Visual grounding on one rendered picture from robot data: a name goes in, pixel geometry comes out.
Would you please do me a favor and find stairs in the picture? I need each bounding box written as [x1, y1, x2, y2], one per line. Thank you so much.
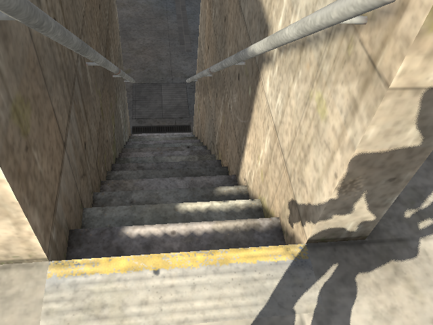
[66, 132, 286, 260]

